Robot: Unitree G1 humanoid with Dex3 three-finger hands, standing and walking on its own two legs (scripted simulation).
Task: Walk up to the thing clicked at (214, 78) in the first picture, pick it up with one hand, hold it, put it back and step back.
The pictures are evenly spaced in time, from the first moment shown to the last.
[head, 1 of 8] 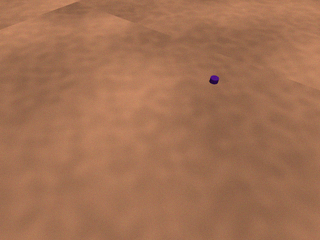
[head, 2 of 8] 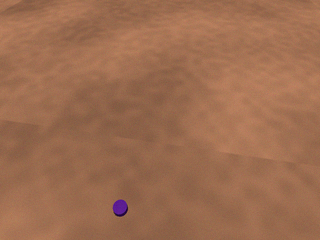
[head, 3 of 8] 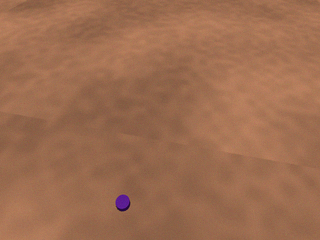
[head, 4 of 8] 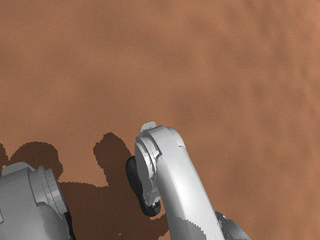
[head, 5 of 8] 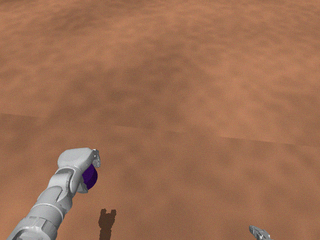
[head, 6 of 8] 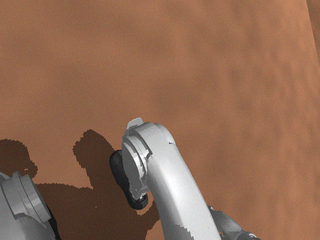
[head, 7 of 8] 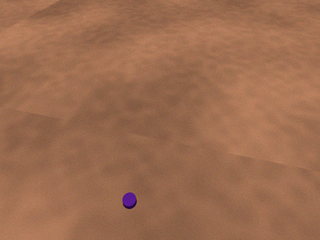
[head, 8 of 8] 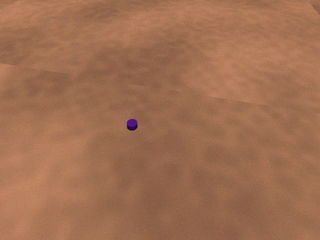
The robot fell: no
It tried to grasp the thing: yes
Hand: left
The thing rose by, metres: 0.68
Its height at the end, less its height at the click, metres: +0.00
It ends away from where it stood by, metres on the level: 0.01
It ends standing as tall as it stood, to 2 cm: yes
